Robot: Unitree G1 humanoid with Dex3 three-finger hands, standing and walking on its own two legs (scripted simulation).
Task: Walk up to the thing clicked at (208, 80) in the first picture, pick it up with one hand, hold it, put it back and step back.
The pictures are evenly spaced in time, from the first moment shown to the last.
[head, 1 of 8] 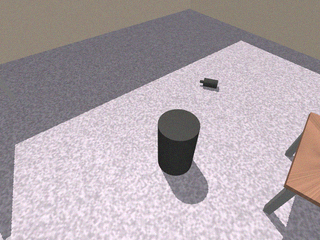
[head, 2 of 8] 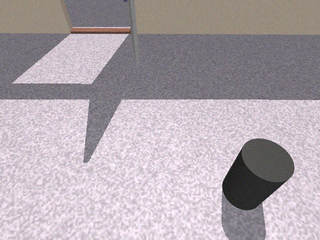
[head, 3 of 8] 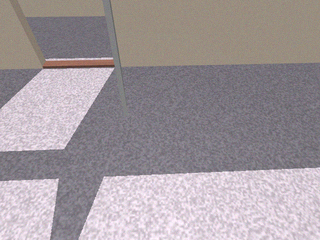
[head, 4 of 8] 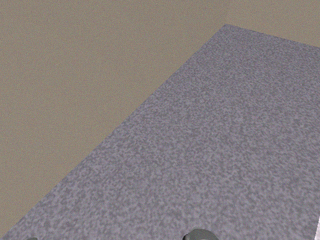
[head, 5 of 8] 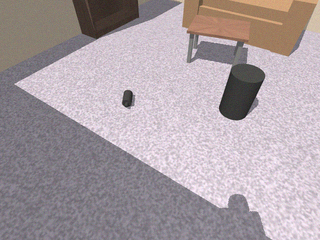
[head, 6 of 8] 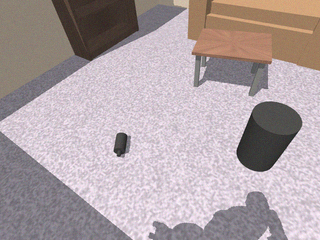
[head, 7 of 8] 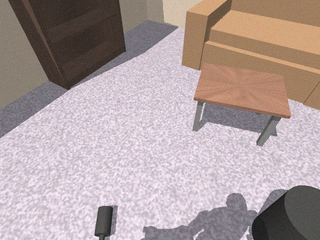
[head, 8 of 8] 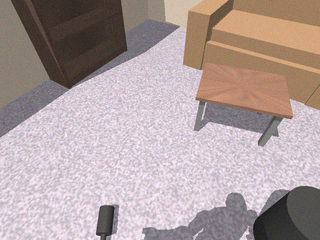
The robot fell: no
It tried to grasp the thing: no
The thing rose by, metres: 0.00
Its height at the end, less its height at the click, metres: +0.00
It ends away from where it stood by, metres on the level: 0.00
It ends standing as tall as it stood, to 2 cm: yes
